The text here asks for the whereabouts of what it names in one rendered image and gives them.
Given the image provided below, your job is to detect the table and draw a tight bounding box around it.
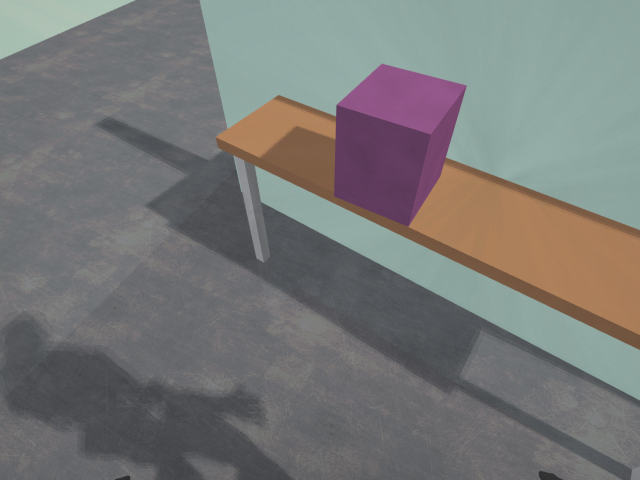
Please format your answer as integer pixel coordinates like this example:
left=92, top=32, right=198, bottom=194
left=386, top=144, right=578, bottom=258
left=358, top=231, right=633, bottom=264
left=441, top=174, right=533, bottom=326
left=216, top=95, right=640, bottom=480

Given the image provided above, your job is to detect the carton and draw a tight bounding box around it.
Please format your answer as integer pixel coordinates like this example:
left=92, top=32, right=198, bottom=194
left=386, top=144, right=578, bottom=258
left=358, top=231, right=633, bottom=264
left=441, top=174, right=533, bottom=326
left=334, top=64, right=467, bottom=227

